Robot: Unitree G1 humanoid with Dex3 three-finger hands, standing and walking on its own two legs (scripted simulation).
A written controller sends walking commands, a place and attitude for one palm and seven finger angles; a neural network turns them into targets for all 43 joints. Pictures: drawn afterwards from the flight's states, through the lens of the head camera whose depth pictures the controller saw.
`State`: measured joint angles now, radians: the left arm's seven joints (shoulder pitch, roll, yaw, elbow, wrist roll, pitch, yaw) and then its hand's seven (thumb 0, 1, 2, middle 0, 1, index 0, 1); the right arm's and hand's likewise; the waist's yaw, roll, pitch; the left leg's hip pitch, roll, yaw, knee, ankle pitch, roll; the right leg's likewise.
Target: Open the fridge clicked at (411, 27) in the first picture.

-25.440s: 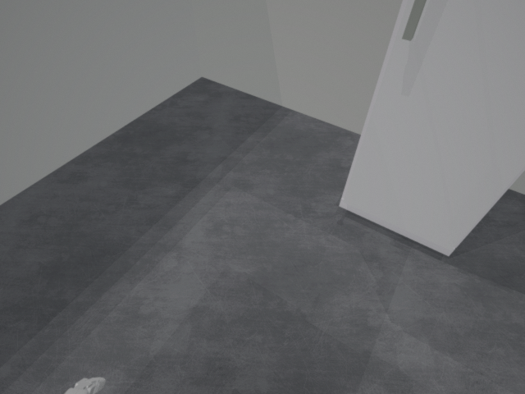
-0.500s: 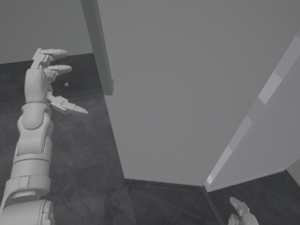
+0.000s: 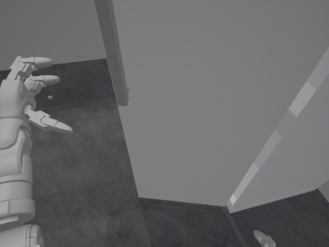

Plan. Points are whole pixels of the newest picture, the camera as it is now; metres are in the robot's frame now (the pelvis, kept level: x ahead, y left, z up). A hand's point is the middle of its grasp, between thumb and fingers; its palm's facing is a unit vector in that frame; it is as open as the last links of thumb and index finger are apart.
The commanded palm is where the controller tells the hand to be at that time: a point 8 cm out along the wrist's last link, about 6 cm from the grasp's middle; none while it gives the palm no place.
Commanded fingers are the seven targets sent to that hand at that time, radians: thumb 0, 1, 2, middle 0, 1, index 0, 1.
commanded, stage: slip the hand off the handle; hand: left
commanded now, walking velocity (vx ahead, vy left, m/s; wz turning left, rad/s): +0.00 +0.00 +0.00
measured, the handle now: (115, 42) +0.47 +0.15 +0.27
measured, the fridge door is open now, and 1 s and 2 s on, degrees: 70 70 70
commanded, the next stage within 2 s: draw the hand back to the body in 0.72 s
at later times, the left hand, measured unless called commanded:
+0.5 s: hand (35, 134) +0.26 +0.26 +0.20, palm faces +0.26 -0.95 -0.15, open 14.7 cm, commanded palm +0.23 +0.30 +0.20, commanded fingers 0.00 -0.55 0.20 -0.25 -1.15 -0.25 -1.15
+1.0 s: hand (37, 137) +0.26 +0.26 +0.19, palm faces +0.16 -0.99 -0.02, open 14.7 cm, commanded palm +0.20 +0.30 +0.20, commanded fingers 0.00 -0.55 0.20 -0.25 -1.15 -0.25 -1.15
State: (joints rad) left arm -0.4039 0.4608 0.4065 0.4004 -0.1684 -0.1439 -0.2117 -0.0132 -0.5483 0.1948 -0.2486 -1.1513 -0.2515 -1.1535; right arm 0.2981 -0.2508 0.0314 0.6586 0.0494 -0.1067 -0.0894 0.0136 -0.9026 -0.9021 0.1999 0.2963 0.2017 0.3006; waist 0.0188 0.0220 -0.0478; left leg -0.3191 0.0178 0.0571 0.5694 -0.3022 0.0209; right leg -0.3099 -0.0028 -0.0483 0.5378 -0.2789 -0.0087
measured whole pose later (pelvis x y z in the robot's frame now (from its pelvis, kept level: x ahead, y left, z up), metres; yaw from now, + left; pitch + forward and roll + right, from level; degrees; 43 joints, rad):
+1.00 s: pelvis -0.01 -0.01 +0.00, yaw +1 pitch -2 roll +0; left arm -0.08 0.41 0.43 0.02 -0.35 0.26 -0.30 -0.01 -0.55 0.19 -0.25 -1.15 -0.25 -1.15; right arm 0.23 -0.26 0.08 0.65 0.09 -0.19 -0.13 0.02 -0.90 -0.90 0.20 0.30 0.20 0.30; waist 0.05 0.05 -0.04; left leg -0.20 0.02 0.04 0.51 -0.27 0.01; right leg -0.18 0.00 -0.07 0.48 -0.26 -0.02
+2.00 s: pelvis +0.00 +0.01 +0.01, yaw +1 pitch -5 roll +0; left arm 0.43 0.34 0.35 -0.34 -0.07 -0.09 0.10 0.00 0.52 0.71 -0.22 -0.53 -0.22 -0.53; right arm 0.20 -0.23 0.02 0.66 0.00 -0.13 -0.08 0.02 -0.90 -0.90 0.20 0.30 0.20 0.30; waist 0.07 0.05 0.01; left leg -0.09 0.00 0.05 0.42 -0.25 0.03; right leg -0.08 -0.02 -0.05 0.39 -0.23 0.00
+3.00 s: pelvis -0.04 +0.02 +0.00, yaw +0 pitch +0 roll -1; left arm 0.52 0.42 0.41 -0.46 -0.04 -0.18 0.13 0.01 0.89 0.89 -0.21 -0.30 -0.21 -0.30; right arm 0.21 -0.23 0.00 0.54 0.01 -0.04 -0.10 0.01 -0.90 -0.90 0.20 0.30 0.20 0.30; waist 0.02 0.00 0.01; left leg -0.32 -0.01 0.07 0.53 -0.22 0.05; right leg -0.31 -0.03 -0.04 0.50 -0.20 0.02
